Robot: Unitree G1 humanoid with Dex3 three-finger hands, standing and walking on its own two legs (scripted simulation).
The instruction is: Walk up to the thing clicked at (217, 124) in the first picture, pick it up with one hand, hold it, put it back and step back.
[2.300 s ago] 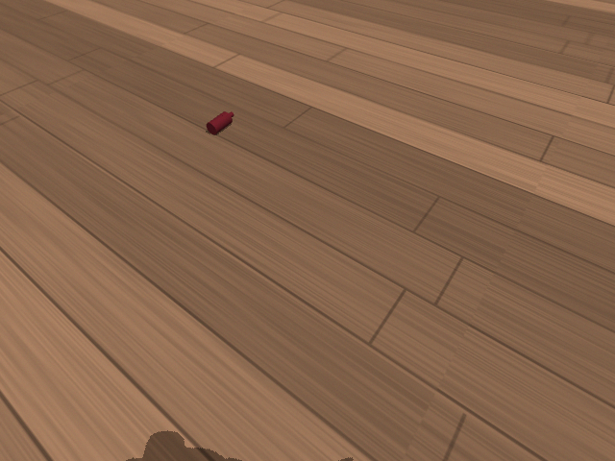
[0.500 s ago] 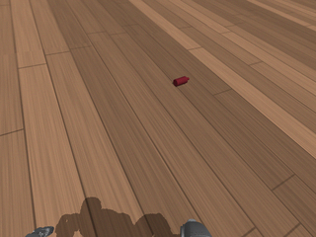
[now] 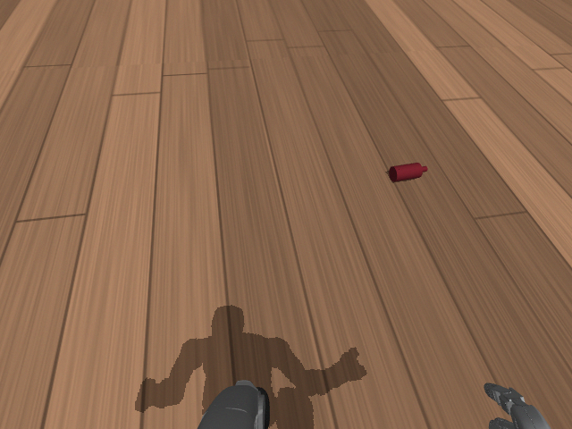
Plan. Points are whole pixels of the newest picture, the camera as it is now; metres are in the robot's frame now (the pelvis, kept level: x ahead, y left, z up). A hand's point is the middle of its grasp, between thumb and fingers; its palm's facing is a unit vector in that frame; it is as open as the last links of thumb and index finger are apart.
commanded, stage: walk up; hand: left
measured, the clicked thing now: (409, 171) +1.32 -0.51 -0.71
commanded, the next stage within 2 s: none
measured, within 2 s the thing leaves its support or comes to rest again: neither
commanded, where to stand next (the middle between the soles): +1.06 -0.87 m, yaw +19 degrees
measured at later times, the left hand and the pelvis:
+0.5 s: hand (243, 292) +0.34 +0.12 -0.13, palm faces +0.03 -0.93 -0.37, open 7.4 cm; pelvis +0.23 -0.18 -0.01, yaw +5 degrees
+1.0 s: hand (336, 281) +0.40 -0.06 -0.17, palm faces +0.17 -0.94 -0.29, open 7.4 cm; pelvis +0.43 -0.31 -0.01, yaw +11 degrees
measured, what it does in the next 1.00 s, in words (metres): walks ahead: left foot, then right foot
